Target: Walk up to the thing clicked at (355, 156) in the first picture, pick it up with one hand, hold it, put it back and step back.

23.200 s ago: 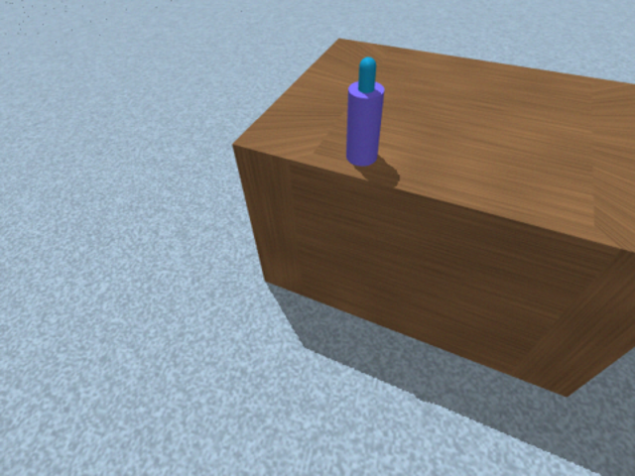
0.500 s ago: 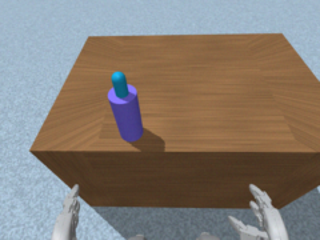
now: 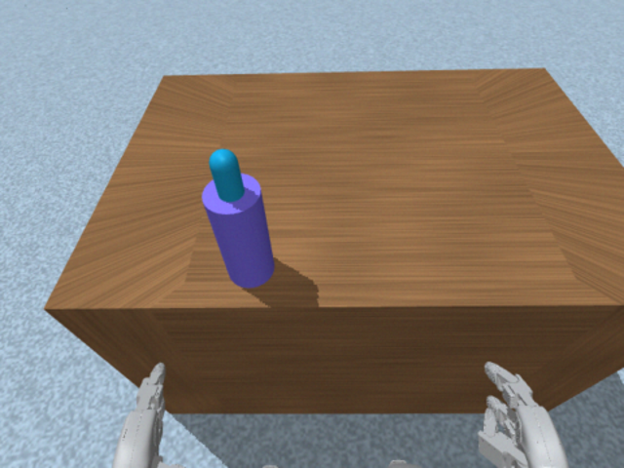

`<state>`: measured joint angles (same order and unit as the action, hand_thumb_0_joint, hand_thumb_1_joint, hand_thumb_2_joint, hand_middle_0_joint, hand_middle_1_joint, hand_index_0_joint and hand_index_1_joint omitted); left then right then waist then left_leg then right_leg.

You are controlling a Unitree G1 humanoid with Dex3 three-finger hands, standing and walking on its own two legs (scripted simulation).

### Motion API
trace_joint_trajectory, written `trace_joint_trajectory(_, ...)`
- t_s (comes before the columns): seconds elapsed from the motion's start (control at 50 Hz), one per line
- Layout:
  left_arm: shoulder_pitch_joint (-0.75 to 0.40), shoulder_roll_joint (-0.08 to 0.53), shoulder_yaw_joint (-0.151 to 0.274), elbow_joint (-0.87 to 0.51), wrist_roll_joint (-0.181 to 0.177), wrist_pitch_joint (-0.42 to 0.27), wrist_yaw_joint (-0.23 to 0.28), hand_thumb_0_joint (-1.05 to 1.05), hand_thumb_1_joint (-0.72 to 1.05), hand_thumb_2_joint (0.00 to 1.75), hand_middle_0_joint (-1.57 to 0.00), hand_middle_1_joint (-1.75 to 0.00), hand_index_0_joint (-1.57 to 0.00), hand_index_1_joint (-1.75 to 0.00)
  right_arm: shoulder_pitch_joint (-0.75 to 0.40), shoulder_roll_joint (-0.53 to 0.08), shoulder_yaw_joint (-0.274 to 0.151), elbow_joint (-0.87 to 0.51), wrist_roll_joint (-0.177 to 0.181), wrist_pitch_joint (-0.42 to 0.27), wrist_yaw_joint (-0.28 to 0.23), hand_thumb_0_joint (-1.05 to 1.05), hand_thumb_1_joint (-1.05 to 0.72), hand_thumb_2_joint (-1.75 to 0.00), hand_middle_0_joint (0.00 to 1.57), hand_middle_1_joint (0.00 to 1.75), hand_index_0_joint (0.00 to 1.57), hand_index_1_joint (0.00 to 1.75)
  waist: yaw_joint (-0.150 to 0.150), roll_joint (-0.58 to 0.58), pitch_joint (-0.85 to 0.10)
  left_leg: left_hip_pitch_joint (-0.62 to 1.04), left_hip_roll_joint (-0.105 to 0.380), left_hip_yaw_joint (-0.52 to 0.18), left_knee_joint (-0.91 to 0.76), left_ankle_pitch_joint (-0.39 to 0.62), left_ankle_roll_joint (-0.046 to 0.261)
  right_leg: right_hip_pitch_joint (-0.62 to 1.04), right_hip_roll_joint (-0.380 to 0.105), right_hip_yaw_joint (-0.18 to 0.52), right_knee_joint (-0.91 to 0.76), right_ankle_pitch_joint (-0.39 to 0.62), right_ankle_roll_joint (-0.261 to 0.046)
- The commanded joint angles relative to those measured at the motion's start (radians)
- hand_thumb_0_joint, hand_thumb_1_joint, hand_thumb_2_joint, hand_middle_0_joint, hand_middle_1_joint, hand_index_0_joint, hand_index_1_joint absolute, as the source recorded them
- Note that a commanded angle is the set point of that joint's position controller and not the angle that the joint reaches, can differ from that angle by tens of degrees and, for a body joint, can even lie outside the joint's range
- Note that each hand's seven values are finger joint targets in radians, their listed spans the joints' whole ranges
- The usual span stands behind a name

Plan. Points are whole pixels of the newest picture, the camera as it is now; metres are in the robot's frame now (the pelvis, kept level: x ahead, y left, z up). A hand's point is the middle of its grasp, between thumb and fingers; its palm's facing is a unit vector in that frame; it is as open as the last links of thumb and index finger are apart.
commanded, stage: home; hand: left
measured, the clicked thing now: (238, 220) +0.44 +0.14 +0.06
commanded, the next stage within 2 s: stand in 1.94 s
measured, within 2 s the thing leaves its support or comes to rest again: neither
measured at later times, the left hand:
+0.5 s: hand (195, 444) +0.17 +0.17 -0.05, palm faces +0.12 -0.97 -0.23, open 17.6 cm
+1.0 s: hand (194, 446) +0.17 +0.18 -0.05, palm faces +0.13 -0.96 -0.23, open 17.6 cm
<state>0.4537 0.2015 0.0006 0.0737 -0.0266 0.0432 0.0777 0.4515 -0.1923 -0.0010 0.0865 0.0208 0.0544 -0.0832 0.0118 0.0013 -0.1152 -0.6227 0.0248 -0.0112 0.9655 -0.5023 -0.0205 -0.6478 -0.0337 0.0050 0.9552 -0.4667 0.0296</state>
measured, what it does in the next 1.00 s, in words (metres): stands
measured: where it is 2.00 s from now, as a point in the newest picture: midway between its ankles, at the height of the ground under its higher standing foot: outside the picture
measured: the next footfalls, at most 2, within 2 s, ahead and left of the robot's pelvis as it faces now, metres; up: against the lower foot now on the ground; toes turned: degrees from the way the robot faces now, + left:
none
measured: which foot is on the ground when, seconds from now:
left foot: down 0.00-1.00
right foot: down 0.00-1.00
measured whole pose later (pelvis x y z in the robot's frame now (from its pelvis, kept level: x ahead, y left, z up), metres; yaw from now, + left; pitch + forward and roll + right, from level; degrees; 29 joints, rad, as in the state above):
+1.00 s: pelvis -0.01 +0.00 -0.01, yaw +0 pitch +10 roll +0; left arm 0.47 0.20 0.00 0.04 -0.03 0.04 0.10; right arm 0.47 -0.19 0.00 0.03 0.02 0.09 -0.09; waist 0.01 0.00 -0.13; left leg -0.66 0.03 -0.01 1.00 -0.51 -0.03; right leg -0.68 -0.03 0.00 0.99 -0.47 0.02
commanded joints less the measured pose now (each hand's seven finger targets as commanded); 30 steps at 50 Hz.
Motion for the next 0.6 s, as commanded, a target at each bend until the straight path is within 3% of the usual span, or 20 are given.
trace_joint_trajectory(0.0, -0.026, 0.100, 0.059, -0.210, 0.002, -0.051, 0.008, 0.00, -0.59, 0.03, -0.04, -0.05, -0.04, -0.05, -0.003, -0.098, -0.055, -0.197, 0.001, -0.043, -0.012, 0.00, -0.90, -0.90, 0.20, 0.30, 0.20, 0.30, -0.005, 0.016, -0.126, 0.052, -0.027, 0.045, -0.146, 0.315, 0.015, 0.106, 0.023, -0.049, -0.123, 0.286, -0.031)
trace_joint_trajectory(0.02, -0.018, 0.095, 0.053, -0.192, 0.003, -0.048, 0.006, 0.00, -0.57, 0.04, -0.05, -0.05, -0.05, -0.05, -0.005, -0.091, -0.043, -0.197, 0.002, -0.043, -0.013, 0.00, -0.90, -0.90, 0.20, 0.30, 0.20, 0.30, -0.009, -0.005, -0.097, 0.046, -0.026, 0.047, -0.147, 0.294, 0.018, 0.092, 0.025, -0.051, -0.133, 0.270, -0.028)
trace_joint_trajectory(0.04, 0.008, 0.078, 0.049, -0.151, 0.003, -0.041, 0.007, 0.00, -0.57, 0.04, -0.05, -0.05, -0.05, -0.05, -0.015, -0.111, -0.060, -0.212, 0.003, -0.047, -0.013, 0.00, -0.90, -0.90, 0.20, 0.30, 0.20, 0.30, -0.011, -0.018, -0.085, 0.038, -0.026, 0.047, -0.154, 0.267, 0.019, 0.088, 0.025, -0.049, -0.136, 0.242, -0.027)
trace_joint_trajectory(0.08, -0.021, 0.100, 0.062, -0.222, 0.001, -0.048, 0.010, 0.00, -0.58, 0.04, -0.05, -0.05, -0.05, -0.05, -0.001, -0.092, -0.046, -0.201, 0.001, -0.039, -0.011, 0.00, -0.90, -0.90, 0.20, 0.30, 0.20, 0.30, -0.002, 0.028, -0.110, 0.036, -0.026, 0.043, -0.159, 0.262, 0.014, 0.098, 0.025, -0.051, -0.126, 0.233, -0.033)
trace_joint_trajectory(0.1, 0.007, 0.094, 0.061, -0.193, 0.003, -0.045, 0.010, 0.00, -0.58, 0.04, -0.05, -0.05, -0.05, -0.05, -0.013, -0.098, -0.055, -0.211, 0.000, -0.038, -0.012, 0.00, -0.90, -0.90, 0.20, 0.30, 0.20, 0.30, 0.003, 0.019, -0.121, 0.041, -0.025, 0.042, -0.156, 0.279, 0.013, 0.101, 0.027, -0.054, -0.123, 0.242, -0.033)
trace_joint_trajectory(0.12, -0.031, 0.110, 0.062, -0.232, 0.003, -0.048, 0.011, 0.00, -0.58, 0.04, -0.05, -0.05, -0.05, -0.05, -0.002, -0.101, -0.057, -0.201, 0.002, -0.037, -0.013, 0.00, -0.90, -0.90, 0.20, 0.30, 0.20, 0.30, -0.007, 0.020, -0.104, 0.042, -0.025, 0.045, -0.158, 0.260, 0.016, 0.085, 0.028, -0.052, -0.129, 0.233, -0.030)
trace_joint_trajectory(0.22, 0.008, 0.085, 0.052, -0.191, 0.002, -0.045, 0.011, 0.00, -0.57, 0.04, -0.05, -0.05, -0.05, -0.05, -0.008, -0.103, -0.058, -0.223, 0.000, -0.031, -0.017, 0.00, -0.90, -0.90, 0.20, 0.30, 0.20, 0.30, -0.012, -0.022, -0.097, 0.023, -0.027, 0.049, -0.143, 0.245, 0.021, 0.083, 0.025, -0.048, -0.133, 0.230, -0.024)
trace_joint_trajectory(0.24, -0.028, 0.113, 0.068, -0.244, 0.000, -0.051, 0.013, 0.00, -0.56, 0.05, -0.05, -0.05, -0.05, -0.05, -0.007, -0.097, -0.053, -0.211, 0.002, -0.029, -0.017, 0.00, -0.90, -0.90, 0.20, 0.30, 0.20, 0.30, -0.007, 0.009, -0.091, 0.020, -0.031, 0.056, -0.143, 0.224, 0.021, 0.077, 0.021, -0.041, -0.144, 0.215, -0.025)
trace_joint_trajectory(0.28, 0.011, 0.089, 0.057, -0.196, 0.002, -0.044, 0.011, 0.00, -0.58, 0.04, -0.05, -0.05, -0.05, -0.05, -0.009, -0.105, -0.060, -0.229, 0.002, -0.029, -0.018, 0.00, -0.90, -0.90, 0.20, 0.30, 0.20, 0.30, -0.009, -0.006, -0.096, 0.020, -0.026, 0.049, -0.145, 0.236, 0.020, 0.075, 0.025, -0.047, -0.131, 0.218, -0.028)
trace_joint_trajectory(0.42, -0.018, 0.102, 0.054, -0.239, 0.002, -0.049, 0.015, 0.00, -0.57, 0.04, -0.05, -0.05, -0.05, -0.05, -0.011, -0.095, -0.046, -0.233, 0.003, -0.028, -0.020, 0.00, -0.90, -0.90, 0.20, 0.30, 0.20, 0.30, -0.010, -0.002, -0.084, 0.008, -0.028, 0.051, -0.147, 0.197, 0.023, 0.063, 0.024, -0.043, -0.140, 0.182, -0.028)
trace_joint_trajectory(0.44, 0.020, 0.089, 0.061, -0.192, 0.002, -0.044, 0.016, 0.00, -0.57, 0.05, -0.05, -0.05, -0.05, -0.05, -0.005, -0.100, -0.056, -0.239, 0.002, -0.028, -0.021, 0.00, -0.90, -0.90, 0.20, 0.30, 0.20, 0.30, -0.011, -0.018, -0.096, 0.008, -0.027, 0.048, -0.141, 0.209, 0.023, 0.075, 0.024, -0.043, -0.135, 0.192, -0.026)
trace_joint_trajectory(0.48, 0.006, 0.103, 0.065, -0.239, 0.003, -0.050, 0.018, 0.00, -0.57, 0.05, -0.05, -0.05, -0.05, -0.05, 0.006, -0.093, -0.054, -0.236, 0.001, -0.023, -0.021, 0.00, -0.90, -0.90, 0.20, 0.30, 0.20, 0.30, -0.003, 0.007, -0.125, 0.019, -0.030, 0.052, -0.138, 0.228, 0.021, 0.082, 0.024, -0.042, -0.129, 0.213, -0.028)
trace_joint_trajectory(0.5, 0.011, 0.093, 0.052, -0.207, 0.002, -0.046, 0.016, 0.00, -0.58, 0.04, -0.05, -0.05, -0.05, -0.05, 0.001, -0.109, -0.063, -0.235, 0.002, -0.025, -0.021, 0.00, -0.90, -0.90, 0.20, 0.30, 0.20, 0.30, -0.014, -0.004, -0.100, 0.019, -0.026, 0.048, -0.141, 0.229, 0.021, 0.069, 0.027, -0.045, -0.127, 0.211, -0.027)
trace_joint_trajectory(0.58, 0.001, 0.098, 0.059, -0.227, 0.003, -0.049, 0.021, 0.00, -0.60, 0.02, -0.04, -0.04, -0.04, -0.04, -0.008, -0.097, -0.055, -0.238, 0.001, -0.022, -0.021, 0.00, -0.90, -0.90, 0.20, 0.30, 0.20, 0.30, -0.001, -0.001, -0.108, 0.008, -0.025, 0.044, -0.139, 0.238, 0.018, 0.077, 0.027, -0.047, -0.119, 0.215, -0.030)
